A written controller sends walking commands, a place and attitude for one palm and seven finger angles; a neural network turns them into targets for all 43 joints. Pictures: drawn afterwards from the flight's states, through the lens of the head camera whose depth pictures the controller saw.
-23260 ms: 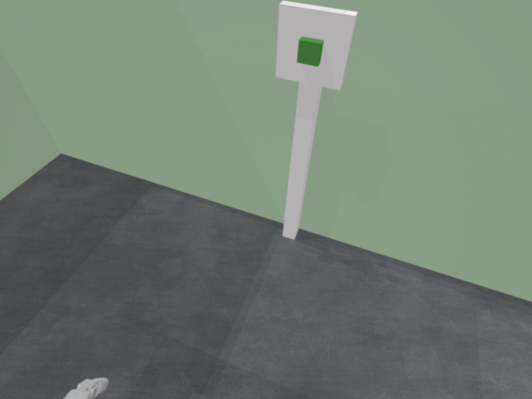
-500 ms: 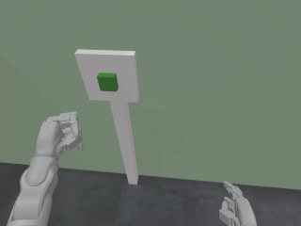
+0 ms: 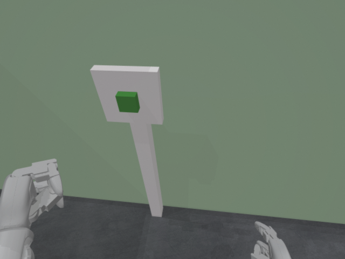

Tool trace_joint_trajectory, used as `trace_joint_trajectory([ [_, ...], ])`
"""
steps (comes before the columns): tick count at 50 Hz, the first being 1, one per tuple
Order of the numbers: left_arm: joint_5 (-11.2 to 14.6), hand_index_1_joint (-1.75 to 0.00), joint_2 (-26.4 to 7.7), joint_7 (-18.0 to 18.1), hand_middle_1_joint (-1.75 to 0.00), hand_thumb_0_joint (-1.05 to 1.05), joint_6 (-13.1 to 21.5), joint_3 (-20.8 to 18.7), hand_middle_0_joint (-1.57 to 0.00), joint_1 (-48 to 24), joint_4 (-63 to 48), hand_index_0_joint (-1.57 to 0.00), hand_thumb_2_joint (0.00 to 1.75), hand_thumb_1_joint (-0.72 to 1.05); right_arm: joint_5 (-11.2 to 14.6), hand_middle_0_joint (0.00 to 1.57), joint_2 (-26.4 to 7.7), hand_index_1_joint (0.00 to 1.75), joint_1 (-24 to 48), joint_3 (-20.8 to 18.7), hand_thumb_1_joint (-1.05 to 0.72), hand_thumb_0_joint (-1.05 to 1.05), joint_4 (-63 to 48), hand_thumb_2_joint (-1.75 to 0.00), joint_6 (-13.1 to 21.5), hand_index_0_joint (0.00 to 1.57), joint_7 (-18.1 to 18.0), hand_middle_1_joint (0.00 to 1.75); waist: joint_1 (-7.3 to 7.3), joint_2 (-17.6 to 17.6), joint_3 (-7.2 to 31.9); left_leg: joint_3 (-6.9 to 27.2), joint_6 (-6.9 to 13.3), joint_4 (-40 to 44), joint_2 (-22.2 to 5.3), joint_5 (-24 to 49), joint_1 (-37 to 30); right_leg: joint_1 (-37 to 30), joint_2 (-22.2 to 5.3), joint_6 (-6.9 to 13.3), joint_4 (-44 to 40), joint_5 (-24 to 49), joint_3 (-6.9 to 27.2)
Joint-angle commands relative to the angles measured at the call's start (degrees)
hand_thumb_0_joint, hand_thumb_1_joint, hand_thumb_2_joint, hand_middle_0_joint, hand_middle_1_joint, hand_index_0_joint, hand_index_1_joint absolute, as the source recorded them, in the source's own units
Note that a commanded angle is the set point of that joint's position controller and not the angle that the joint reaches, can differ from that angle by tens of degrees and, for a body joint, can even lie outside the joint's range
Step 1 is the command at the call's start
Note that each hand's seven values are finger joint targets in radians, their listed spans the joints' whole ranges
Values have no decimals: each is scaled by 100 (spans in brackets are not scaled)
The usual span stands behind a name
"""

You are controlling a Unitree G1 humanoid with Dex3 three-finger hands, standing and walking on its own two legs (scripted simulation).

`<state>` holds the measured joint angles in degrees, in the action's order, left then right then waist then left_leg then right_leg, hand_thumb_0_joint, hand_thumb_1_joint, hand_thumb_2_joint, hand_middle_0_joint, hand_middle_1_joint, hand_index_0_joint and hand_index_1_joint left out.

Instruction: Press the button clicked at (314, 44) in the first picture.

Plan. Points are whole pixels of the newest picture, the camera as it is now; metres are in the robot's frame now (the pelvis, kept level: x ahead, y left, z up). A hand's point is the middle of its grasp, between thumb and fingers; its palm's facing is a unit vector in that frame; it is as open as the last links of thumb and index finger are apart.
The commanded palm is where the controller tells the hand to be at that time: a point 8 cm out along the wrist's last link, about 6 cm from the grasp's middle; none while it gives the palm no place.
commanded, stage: draw the hand back to the body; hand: left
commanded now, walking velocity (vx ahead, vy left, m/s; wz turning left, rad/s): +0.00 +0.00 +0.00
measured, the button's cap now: (128, 101) +0.51 +0.19 +0.11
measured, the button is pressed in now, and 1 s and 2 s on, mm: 0 0 0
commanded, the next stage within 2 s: step back with the hand held close in 0.38 s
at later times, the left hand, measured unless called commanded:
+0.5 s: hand (47, 197) +0.17 +0.23 +0.16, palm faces +0.40 -0.84 -0.36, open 3.1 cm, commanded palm +0.13 +0.28 +0.17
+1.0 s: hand (26, 207) +0.15 +0.26 +0.16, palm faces +0.31 -0.81 -0.49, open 3.1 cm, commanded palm +0.09 +0.30 +0.17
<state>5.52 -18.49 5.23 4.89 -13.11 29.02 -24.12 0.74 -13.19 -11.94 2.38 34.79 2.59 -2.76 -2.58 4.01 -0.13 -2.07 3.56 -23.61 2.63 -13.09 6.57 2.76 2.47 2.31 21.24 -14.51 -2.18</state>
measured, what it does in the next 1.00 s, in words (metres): stands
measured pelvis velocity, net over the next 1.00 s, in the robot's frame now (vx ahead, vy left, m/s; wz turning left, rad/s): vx -0.04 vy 0.02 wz -0.01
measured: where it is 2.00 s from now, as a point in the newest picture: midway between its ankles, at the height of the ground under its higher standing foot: outside the picture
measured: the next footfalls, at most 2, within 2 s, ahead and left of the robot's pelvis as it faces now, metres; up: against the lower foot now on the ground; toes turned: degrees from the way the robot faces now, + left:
left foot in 1.90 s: -0.23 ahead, +0.13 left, +0.00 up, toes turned +4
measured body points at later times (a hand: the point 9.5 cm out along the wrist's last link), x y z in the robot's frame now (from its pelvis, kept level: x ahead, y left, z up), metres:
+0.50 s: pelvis +0.00 +0.00 +0.00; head -0.03 -0.02 +0.45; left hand +0.14 +0.28 +0.18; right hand +0.19 -0.21 -0.08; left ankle +0.00 +0.08 -0.74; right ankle -0.03 -0.09 -0.74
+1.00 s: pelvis -0.04 +0.02 -0.01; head -0.02 +0.03 +0.44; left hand +0.13 +0.30 +0.19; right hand +0.14 -0.22 -0.08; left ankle +0.00 +0.08 -0.74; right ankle -0.03 -0.09 -0.74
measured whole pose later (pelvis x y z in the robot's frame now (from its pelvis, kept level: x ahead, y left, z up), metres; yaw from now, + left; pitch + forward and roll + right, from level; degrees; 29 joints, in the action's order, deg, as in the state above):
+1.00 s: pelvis -0.04 +0.02 -0.01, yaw -1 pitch +1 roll -1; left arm 4.2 -24.9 7.0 10.0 -22.3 37.1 -34.9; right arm 1.1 -13.3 -10.8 -0.1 30.2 -1.4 -3.7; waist -0.6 0.5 -1.2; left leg -3.6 5.4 -28.8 3.1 -11.5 18.5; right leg 15.7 1.6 0.6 28.3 -13.5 -1.4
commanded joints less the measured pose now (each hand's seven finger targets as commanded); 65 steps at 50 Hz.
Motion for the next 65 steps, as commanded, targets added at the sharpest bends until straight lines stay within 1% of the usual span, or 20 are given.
trace_joint_trajectory([
  [1,-22,-150,-1076,118,-150,0,425,-880,-130,-222,-1708,-130,90,90,47,20,-579,30,895,-269,-90,0,-1067,-90,366,20,-27,30,-82,122,557,445,-201,177,-362,1443,-339,276,-233,-55,-294,1365,276],
  [6,-14,-150,-961,141,-150,0,395,-881,-130,146,-1679,-130,90,90,48,20,-564,30,870,-267,-90,0,-1036,-90,432,20,-55,30,-69,33,168,469,-213,214,-367,1203,-223,495,-194,-55,-353,1123,256],
  [11,-37,-150,-857,151,-150,0,361,-814,-130,-3,-1339,-130,90,90,30,20,-606,30,815,-315,-90,0,-997,-90,378,20,-104,30,-23,-434,-45,471,-147,267,-363,830,-174,654,-202,-79,-440,774,268],
  [15,-57,-150,-925,182,-150,0,395,-840,-130,-121,-1598,-130,90,90,11,20,-584,30,827,-297,-90,0,-1024,-90,393,20,-130,30,-66,-126,311,468,-149,219,-350,989,-291,458,-240,-63,-380,942,297],
  [20,-69,-150,-982,222,-150,0,384,-847,-130,-124,-1841,-130,90,90,12,20,-567,30,870,-251,-90,0,-1017,-90,469,20,-123,30,-95,238,382,500,-203,200,-348,1168,-300,358,-236,-38,-351,1090,310],
  [24,-48,-150,-942,201,-150,0,332,-874,-130,19,-1640,-130,90,90,9,20,-556,30,882,-264,-90,0,-1002,-90,437,20,-112,30,-103,-97,187,494,-212,228,-372,1177,-216,408,-207,-46,-357,1103,283],
  [25,-63,-150,-940,210,-150,0,308,-847,-130,-283,-1380,-130,90,90,3,20,-574,30,850,-257,-90,0,-923,-90,406,20,-120,30,-31,-166,23,490,-205,250,-356,1090,-177,511,-207,-41,-380,1036,277],
  [26,-68,-150,-1883,238,-150,0,572,-1864,-130,-1059,-1987,-130,90,90,35,20,-721,30,760,-345,-90,0,-1154,-90,273,20,-83,30,73,-200,-260,681,-3,107,-504,661,305,876,-503,-117,-633,1135,889],
  [27,-80,-150,-1864,220,-150,0,680,-1874,-130,-1028,-1776,-130,90,90,21,20,-642,30,749,-336,-90,0,-1046,-90,230,20,-92,30,102,-180,-355,735,-24,-3,-464,486,342,998,-672,-41,-764,1127,1048],
  [28,-88,-150,-1269,158,-150,0,641,-1411,-130,-294,-1187,-130,90,90,0,20,-612,30,771,-346,-90,0,-989,-90,160,20,-87,30,132,-442,-286,733,-13,-55,-485,628,225,1049,-728,-57,-720,1168,968],
  [29,-110,-150,-1010,114,-150,0,606,-1175,-130,39,-1033,-130,90,90,-9,20,-652,30,753,-355,-90,0,-1043,-90,79,20,-45,30,141,-488,-138,713,-14,-33,-503,783,194,1010,-697,-106,-649,1186,889],
  [32,-112,-150,-790,53,-150,0,620,-942,-130,440,-1136,-130,90,90,13,20,-730,30,796,-426,-90,0,-1136,-90,-51,20,3,30,143,-186,316,609,6,27,-586,1255,47,929,-637,-278,-409,1494,681],
  [38,-120,-150,-1387,190,-150,0,711,-1432,-130,715,-2062,-130,90,90,71,20,-700,30,775,-488,-90,0,-1385,-90,-215,20,-57,30,139,-415,1090,740,15,24,-757,1937,399,389,-550,-274,271,1964,462],
  [43,-107,-150,-1546,279,-150,0,789,-1668,-130,882,-2299,-130,90,90,72,20,-692,30,717,-509,-90,0,-1442,-90,-187,20,-127,30,136,45,1136,895,41,62,-900,1910,826,319,-450,-253,649,1749,478],
  [48,-132,-150,-1265,262,-150,0,813,-1479,-130,979,-2017,-130,90,90,43,20,-750,30,623,-546,-90,0,-1365,-90,-98,20,-111,30,186,42,803,1040,105,233,-1061,1156,1397,444,-401,-240,841,1213,571],
  [53,-229,-150,-1214,274,-150,0,867,-1447,-130,745,-1894,-130,90,90,31,20,-788,30,603,-552,-90,0,-1360,-90,-1,20,-120,30,234,-278,462,1220,217,455,-1090,-749,2495,205,-431,-194,926,697,795],
  [57,-322,-150,-1403,325,-150,0,999,-1564,-130,447,-2224,-130,90,90,-19,20,-831,30,605,-556,-90,0,-1403,-90,88,20,-141,30,261,-325,316,1262,217,353,-954,-1832,2674,570,-509,-110,525,-291,1093],
  [61,-409,-150,-1333,376,-150,0,1118,-1533,-130,409,-2342,-130,90,90,-70,20,-815,30,542,-517,-90,0,-1387,-90,203,20,-149,30,277,16,270,1517,236,651,-1081,-2285,2866,555,-351,-114,754,-668,892],
  [63,-447,-150,-1293,379,-150,0,1157,-1569,-130,399,-2382,-130,90,90,-82,20,-832,30,533,-507,-90,0,-1371,-90,270,20,-175,30,251,431,345,1810,327,1141,-1356,-2654,3370,-24,-102,-197,1458,-209,611],
  [65,-474,-150,-1284,359,-150,0,1206,-1617,-130,431,-2360,-130,90,90,-104,20,-809,30,521,-527,-90,0,-1350,-90,336,20,-174,30,221,549,437,1927,393,1276,-1538,-2598,3531,-276,43,-242,1862,112,509],
])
